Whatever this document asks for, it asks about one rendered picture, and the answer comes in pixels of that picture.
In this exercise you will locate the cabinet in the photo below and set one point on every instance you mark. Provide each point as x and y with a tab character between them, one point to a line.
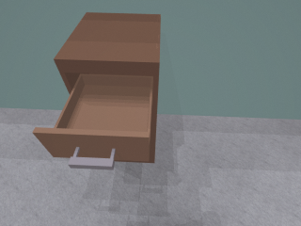
115	44

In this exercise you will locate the handle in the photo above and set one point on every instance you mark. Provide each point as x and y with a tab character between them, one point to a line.
92	163

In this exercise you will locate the drawer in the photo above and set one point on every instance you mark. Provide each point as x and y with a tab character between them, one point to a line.
103	112

